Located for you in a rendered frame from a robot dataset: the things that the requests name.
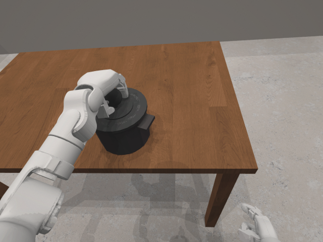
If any robot right hand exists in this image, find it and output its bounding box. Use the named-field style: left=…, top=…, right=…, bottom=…
left=239, top=203, right=278, bottom=242

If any robot left forearm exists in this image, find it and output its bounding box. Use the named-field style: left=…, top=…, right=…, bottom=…
left=0, top=82, right=104, bottom=215

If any lid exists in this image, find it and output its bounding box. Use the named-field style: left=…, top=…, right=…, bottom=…
left=95, top=88, right=147, bottom=134

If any robot left hand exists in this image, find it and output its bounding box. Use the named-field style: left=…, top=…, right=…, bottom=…
left=77, top=69, right=128, bottom=118

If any knob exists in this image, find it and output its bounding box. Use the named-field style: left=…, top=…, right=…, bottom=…
left=104, top=88, right=122, bottom=107

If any robot left upper arm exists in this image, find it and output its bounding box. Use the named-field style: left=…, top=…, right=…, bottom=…
left=0, top=177, right=65, bottom=242

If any pot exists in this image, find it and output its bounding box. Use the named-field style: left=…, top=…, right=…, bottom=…
left=96, top=113, right=155, bottom=155

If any table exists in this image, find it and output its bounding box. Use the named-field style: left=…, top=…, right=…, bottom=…
left=0, top=41, right=258, bottom=227

